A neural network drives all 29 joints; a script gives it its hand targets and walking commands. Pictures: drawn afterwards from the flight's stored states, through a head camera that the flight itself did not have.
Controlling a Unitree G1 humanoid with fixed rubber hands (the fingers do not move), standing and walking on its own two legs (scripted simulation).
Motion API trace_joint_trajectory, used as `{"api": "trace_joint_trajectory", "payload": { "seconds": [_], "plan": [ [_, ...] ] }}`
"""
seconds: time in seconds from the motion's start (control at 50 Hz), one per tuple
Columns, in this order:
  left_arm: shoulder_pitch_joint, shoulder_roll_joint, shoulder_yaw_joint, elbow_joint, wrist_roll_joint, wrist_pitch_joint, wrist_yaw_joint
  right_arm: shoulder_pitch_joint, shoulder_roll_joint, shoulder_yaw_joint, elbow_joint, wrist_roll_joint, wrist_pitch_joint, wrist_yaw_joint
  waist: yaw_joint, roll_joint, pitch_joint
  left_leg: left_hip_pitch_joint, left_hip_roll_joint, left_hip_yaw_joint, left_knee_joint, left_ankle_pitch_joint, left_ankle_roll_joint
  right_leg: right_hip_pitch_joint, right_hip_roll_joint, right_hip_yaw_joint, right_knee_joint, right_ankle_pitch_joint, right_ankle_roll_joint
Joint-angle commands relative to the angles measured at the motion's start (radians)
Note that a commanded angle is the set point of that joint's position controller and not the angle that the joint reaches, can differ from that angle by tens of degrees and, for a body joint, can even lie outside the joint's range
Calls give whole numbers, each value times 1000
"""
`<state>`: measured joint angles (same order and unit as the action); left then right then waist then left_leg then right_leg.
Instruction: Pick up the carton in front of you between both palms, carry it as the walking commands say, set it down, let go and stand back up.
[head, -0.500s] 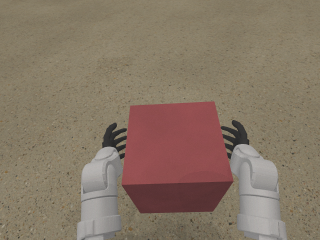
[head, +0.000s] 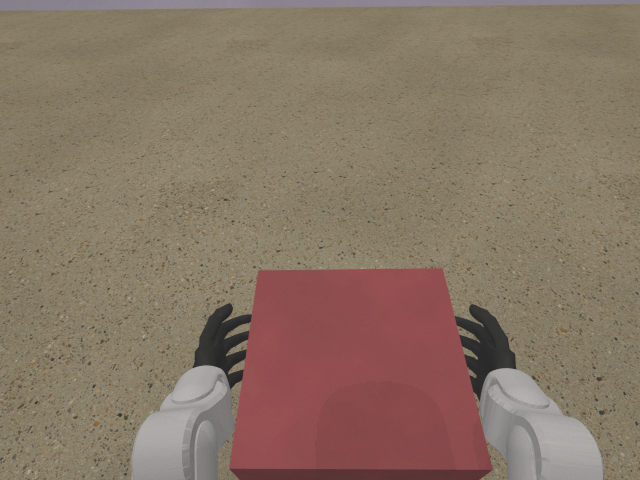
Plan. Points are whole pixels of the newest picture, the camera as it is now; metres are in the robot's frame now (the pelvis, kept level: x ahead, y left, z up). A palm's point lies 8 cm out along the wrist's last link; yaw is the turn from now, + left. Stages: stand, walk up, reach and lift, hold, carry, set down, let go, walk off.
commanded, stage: carry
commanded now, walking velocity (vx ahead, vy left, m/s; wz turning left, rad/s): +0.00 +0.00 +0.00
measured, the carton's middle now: (350, 397) +0.24 +0.00 +0.01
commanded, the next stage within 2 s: none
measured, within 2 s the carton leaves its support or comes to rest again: neither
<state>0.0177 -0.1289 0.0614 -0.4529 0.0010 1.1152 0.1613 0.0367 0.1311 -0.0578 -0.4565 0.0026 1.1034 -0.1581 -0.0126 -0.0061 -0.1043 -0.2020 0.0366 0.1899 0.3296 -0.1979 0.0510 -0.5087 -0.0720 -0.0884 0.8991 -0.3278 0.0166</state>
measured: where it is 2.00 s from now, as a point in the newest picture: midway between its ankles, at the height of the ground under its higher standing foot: outside the picture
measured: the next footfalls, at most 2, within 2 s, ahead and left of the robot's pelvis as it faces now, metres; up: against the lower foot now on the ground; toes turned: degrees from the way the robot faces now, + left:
right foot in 0.18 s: +0.26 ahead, -0.12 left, +0.00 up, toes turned -10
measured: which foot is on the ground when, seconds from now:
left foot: down 0.00-1.00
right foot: up 0.00-0.16, down 0.18-1.00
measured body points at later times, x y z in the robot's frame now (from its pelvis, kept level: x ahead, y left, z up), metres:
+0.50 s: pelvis +0.16 -0.03 -0.02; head +0.14 -0.03 +0.43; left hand +0.41 +0.14 +0.05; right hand +0.43 -0.16 +0.05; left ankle +0.03 +0.08 -0.75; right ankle +0.22 -0.11 -0.75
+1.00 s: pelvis +0.14 +0.00 -0.02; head +0.12 +0.00 +0.43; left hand +0.43 +0.17 +0.00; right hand +0.44 -0.14 +0.00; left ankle +0.03 +0.08 -0.75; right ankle +0.22 -0.11 -0.75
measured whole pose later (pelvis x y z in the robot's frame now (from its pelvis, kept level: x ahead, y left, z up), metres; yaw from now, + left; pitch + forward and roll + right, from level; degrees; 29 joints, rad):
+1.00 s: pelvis +0.14 +0.00 -0.02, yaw +3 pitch +1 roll -1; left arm -0.23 -0.14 0.20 0.23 0.23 0.70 0.03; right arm -0.22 0.14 -0.19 0.22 -0.23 0.70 -0.02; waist 0.00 0.01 -0.08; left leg -0.12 0.03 0.12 0.55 -0.45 0.01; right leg -0.40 -0.09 -0.22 0.55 -0.17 -0.03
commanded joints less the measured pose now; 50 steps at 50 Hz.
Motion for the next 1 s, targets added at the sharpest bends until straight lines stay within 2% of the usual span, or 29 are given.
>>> {"api": "trace_joint_trajectory", "payload": {
  "seconds": [0.0, 0.04, 0.06, 0.1, 0.14, 0.16, 0.18, 0.2, 0.22, 0.24, 0.28, 0.3, 0.32, 0.36, 0.42, 0.54, 0.68, 0.88, 0.98],
  "plan": [
    [-324, -774, -590, -158, -170, -16, -50, -350, 747, 556, -172, 180, -6, 63, 9, 175, -193, 179, 198, -70, -63, 628, 43, 16, 24, -57, -196, 104, 14],
    [-299, -719, -589, -171, -161, -3, -41, -299, 692, 547, -169, 165, 5, 56, 1, 195, -175, 175, 191, -39, -37, 690, 33, 44, 42, -81, -275, 197, 10],
    [-287, -692, -586, -173, -157, 4, -37, -282, 669, 543, -167, 158, 11, 52, -2, 191, -169, 164, 188, -28, -21, 663, 29, 73, 45, -90, -307, 246, 8],
    [-276, -639, -569, -166, -150, 18, -31, -283, 629, 534, -161, 146, 24, 42, 2, 170, -148, 119, 175, -10, 41, 550, 13, 158, 52, -113, -385, 328, 3],
    [-275, -587, -541, -145, -140, 28, -24, -304, 584, 519, -144, 134, 37, 29, 17, 113, -118, 28, 143, 8, 138, 401, -38, 306, 33, -113, -533, 481, 3],
    [-280, -559, -522, -136, -136, 35, -20, -308, 562, 511, -131, 128, 43, 21, 16, 82, -135, -40, 130, 2, 189, 276, -68, 422, -44, -54, -520, 610, -5],
    [-283, -533, -505, -121, -134, 40, -16, -310, 543, 509, -119, 127, 51, 12, 11, -41, -174, -129, 83, -9, 284, 17, -96, 539, -184, 88, -445, 980, -59],
    [-283, -536, -497, -106, -135, 39, -10, -303, 542, 517, -122, 136, 58, 7, 16, -158, -253, -186, 55, -63, 327, -221, -107, 645, -277, 192, -436, 1035, -156],
    [-255, -558, -490, -79, -134, 35, -9, -317, 542, 526, -138, 145, 61, 6, 12, -204, -276, -144, 48, -62, 327, -330, -102, 583, -295, 240, -509, 894, -183],
    [-271, -583, -484, -66, -131, 31, -14, -342, 568, 537, -129, 146, 60, 10, 8, -182, -271, -109, 43, -76, 268, -353, -95, 541, -275, 231, -552, 768, -174],
    [-296, -632, -491, -36, -128, 19, -33, -370, 625, 550, -96, 144, 47, 27, 5, -120, -254, -4, 58, -86, 66, -202, -81, 457, -203, 134, -549, 567, -108],
    [-307, -644, -496, -24, -125, 11, -45, -373, 644, 552, -76, 137, 39, 38, 9, -100, -245, 12, 76, -97, 50, -138, -82, 430, -172, 92, -534, 486, -77],
    [-337, -655, -506, -15, -125, 3, -60, -389, 658, 553, -54, 128, 29, 49, 11, -50, -234, 6, 102, -112, 67, -62, -82, 432, -145, 50, -494, 507, -64],
    [-366, -657, -532, 3, -131, -14, -86, -399, 646, 549, -24, 115, 12, 74, 11, -2, -252, 39, 115, -106, 122, 115, -83, 421, -119, 33, -420, 651, -74],
    [-389, -639, -549, 39, -134, -33, -119, -404, 621, 550, 18, 103, -10, 104, 11, 9, -270, 34, 114, -109, 153, 194, -79, 428, -114, 20, -363, 700, -85],
    [-428, -592, -510, 129, -95, -88, -159, -425, 583, 503, 127, 63, -70, 144, 12, 22, -230, 12, 120, -119, 166, 275, -64, 383, -104, 0, -325, 643, -82],
    [-498, -608, -459, 263, -43, -192, -205, -514, 592, 453, 257, 29, -182, 196, 14, 30, -211, 1, 123, -128, 157, 277, -45, 366, -100, -11, -324, 557, -68],
    [-638, -672, -354, 555, 36, -404, -286, -655, 656, 347, 547, -38, -391, 279, 13, 29, -191, -16, 114, -148, 123, 158, -25, 352, -98, -11, -365, 429, -59],
    [-725, -776, -373, 636, 28, -494, -332, -741, 763, 362, 629, -39, -476, 324, 11, 21, -205, -17, 110, -156, 121, 132, -18, 355, -98, -12, -375, 406, -55]
  ]
}}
